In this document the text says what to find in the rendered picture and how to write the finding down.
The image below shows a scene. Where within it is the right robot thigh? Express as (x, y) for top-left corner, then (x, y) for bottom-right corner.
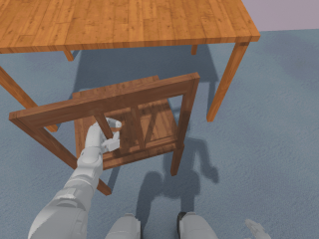
(179, 215), (218, 239)

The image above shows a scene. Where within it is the robot left forearm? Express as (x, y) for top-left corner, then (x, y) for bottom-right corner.
(28, 146), (103, 239)

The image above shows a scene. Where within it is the table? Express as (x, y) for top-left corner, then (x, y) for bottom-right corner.
(0, 0), (261, 132)

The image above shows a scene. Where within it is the chair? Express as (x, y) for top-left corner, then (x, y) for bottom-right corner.
(8, 72), (200, 196)

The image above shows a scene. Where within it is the left robot hand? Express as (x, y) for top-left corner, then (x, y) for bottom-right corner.
(85, 118), (122, 153)

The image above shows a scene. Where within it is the robot left shin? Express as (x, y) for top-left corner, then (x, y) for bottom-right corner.
(124, 213), (135, 217)

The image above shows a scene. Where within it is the right robot hand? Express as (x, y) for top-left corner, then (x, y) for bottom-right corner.
(244, 218), (271, 239)

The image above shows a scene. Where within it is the robot left upper arm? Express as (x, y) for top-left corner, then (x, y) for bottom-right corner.
(30, 205), (88, 239)

